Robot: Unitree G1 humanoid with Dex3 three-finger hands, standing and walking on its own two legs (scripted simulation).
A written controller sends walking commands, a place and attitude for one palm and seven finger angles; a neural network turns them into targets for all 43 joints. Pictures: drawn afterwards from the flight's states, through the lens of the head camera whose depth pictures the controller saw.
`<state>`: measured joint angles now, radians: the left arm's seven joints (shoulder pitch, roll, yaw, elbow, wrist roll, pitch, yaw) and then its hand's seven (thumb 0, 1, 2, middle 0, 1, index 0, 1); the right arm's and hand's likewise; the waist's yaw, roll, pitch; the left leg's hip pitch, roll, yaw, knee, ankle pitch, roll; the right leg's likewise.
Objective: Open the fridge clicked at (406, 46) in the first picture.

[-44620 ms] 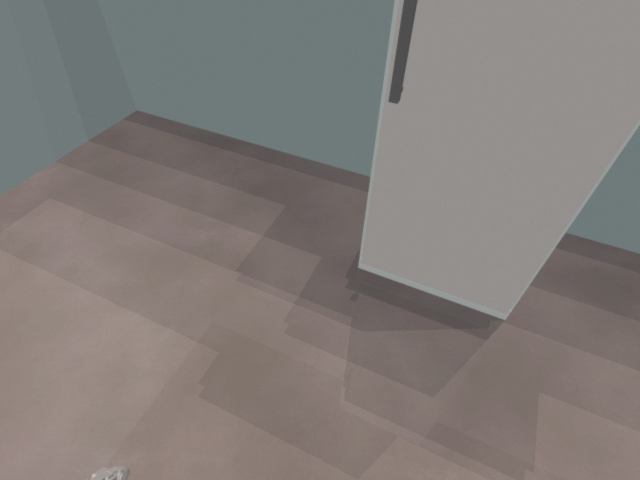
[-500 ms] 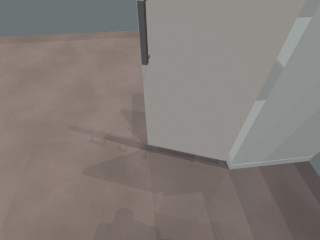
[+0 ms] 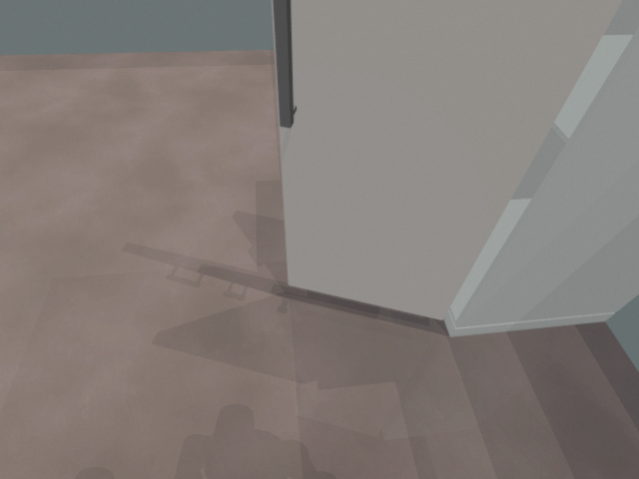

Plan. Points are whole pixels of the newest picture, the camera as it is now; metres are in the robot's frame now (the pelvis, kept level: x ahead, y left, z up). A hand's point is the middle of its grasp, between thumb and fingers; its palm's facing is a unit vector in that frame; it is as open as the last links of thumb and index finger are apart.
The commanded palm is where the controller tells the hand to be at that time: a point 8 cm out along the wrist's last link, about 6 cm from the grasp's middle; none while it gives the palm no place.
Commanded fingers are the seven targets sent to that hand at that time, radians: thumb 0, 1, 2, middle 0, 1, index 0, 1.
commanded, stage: look to check the result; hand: left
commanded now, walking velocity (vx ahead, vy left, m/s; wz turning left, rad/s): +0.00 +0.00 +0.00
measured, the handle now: (288, 61) +0.78 +0.10 +0.14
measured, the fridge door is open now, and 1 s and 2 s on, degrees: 69 69 69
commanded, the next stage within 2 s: stand and wait in 0.40 s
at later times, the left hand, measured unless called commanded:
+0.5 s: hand out of the picture +0.06 +0.22 -0.17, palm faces -0.02 -0.96 -0.27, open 7.3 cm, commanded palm none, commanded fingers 0.00 0.90 0.90 -0.20 -0.30 -0.20 -0.30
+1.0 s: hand out of the picture +0.10 +0.22 -0.16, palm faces -0.04 -0.95 -0.32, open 7.3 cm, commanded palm none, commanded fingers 0.00 0.90 0.90 -0.20 -0.30 -0.20 -0.30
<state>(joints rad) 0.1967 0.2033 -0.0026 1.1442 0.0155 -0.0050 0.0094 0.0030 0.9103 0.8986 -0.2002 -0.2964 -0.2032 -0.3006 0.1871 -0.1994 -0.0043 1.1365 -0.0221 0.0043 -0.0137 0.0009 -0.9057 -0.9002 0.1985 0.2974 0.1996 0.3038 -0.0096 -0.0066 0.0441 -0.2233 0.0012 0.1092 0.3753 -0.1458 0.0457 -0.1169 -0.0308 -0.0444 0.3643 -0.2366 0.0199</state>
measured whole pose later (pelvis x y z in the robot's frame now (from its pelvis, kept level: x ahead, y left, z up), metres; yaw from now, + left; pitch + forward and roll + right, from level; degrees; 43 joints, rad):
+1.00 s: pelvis +0.02 -0.02 +0.00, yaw +0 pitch +0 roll +0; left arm 0.11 0.33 0.00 1.14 0.01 -0.02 -0.01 0.00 0.91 0.90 -0.20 -0.30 -0.20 -0.30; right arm 0.09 -0.33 0.00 1.14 -0.02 -0.01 0.00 0.00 -0.90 -0.90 0.20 0.30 0.20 0.30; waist -0.01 0.00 0.04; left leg -0.15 0.01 0.11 0.30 -0.14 0.02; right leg -0.05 -0.01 -0.05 0.29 -0.23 0.00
